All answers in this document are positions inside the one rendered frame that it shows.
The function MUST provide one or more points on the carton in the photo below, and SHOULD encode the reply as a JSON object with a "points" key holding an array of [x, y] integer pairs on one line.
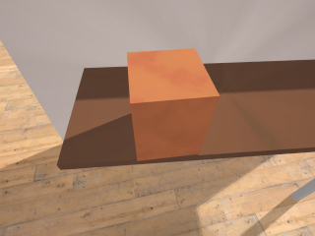
{"points": [[172, 101]]}

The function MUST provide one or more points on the table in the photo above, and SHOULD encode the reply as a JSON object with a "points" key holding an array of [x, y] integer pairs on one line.
{"points": [[265, 108]]}

